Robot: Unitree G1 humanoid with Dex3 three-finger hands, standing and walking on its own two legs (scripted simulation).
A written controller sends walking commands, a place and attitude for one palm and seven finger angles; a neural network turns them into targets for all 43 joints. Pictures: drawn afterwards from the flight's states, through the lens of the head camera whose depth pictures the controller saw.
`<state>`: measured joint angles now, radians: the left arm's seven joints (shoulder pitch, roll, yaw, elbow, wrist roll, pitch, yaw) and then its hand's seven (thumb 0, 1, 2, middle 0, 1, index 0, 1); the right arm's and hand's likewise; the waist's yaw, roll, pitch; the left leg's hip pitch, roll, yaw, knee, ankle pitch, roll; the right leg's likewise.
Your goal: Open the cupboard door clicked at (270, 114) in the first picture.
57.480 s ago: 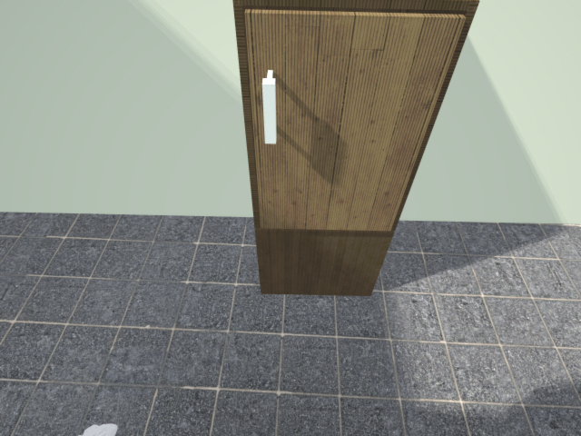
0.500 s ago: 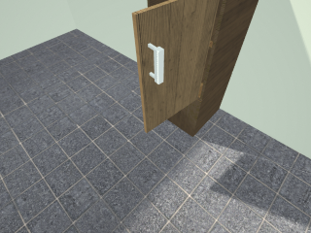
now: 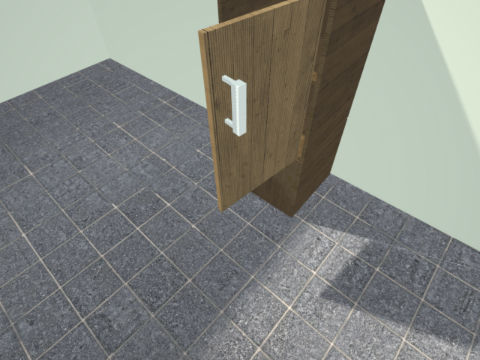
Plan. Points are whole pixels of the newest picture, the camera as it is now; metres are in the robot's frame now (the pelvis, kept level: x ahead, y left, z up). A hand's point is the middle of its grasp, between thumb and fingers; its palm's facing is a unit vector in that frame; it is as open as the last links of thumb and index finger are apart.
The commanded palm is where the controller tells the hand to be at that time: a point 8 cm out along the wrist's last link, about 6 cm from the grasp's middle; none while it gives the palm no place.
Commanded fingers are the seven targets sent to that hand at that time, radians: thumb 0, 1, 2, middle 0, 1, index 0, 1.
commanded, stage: let the arm hang, fingers relaxed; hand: left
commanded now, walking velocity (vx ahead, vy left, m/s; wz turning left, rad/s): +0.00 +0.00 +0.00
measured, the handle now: (233, 105) +0.64 +0.05 +0.08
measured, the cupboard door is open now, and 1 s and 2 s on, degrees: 82 82 82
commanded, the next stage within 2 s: look to check the result in 0.06 s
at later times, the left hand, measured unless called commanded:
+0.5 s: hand out of the picture +0.01 +0.19 -0.17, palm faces +0.02 -0.97 -0.24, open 7.4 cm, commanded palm none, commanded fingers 0.00 0.90 0.90 -0.20 -0.30 -0.20 -0.30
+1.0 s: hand out of the picture +0.08 +0.22 -0.15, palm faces +0.00 -0.95 -0.32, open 7.4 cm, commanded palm none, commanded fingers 0.00 0.90 0.90 -0.20 -0.30 -0.20 -0.30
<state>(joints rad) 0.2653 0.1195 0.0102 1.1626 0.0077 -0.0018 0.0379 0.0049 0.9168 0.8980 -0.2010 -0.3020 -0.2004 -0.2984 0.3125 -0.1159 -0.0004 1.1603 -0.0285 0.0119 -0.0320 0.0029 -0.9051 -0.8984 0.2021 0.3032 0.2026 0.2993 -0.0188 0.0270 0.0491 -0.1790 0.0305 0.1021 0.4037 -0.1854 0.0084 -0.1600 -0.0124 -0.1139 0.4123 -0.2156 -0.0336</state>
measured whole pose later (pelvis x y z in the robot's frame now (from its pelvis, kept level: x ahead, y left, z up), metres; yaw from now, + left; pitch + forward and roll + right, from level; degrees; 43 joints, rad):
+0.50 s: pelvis +0.00 +0.00 +0.00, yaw +0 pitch -2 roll +0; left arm 0.24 0.16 0.02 1.16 0.01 -0.01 0.03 0.00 0.91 0.90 -0.20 -0.30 -0.20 -0.30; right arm 0.24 -0.18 -0.01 1.14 -0.03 0.01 -0.03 0.00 -0.90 -0.90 0.20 0.30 0.20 0.30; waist -0.01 0.03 0.07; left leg -0.17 0.03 0.10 0.39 -0.18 0.01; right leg -0.15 -0.01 -0.12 0.40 -0.21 -0.03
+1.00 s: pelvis +0.01 -0.01 +0.00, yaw +0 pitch -2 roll +0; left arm 0.13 0.27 0.02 1.15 0.01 -0.02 0.02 0.00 0.90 0.90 -0.20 -0.30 -0.20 -0.30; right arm 0.14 -0.29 -0.01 1.14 -0.02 0.00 -0.01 0.00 -0.90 -0.90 0.20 0.30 0.20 0.30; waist -0.02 0.04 0.06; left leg -0.13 0.03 0.09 0.32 -0.16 -0.01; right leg -0.10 0.00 -0.12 0.32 -0.19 -0.04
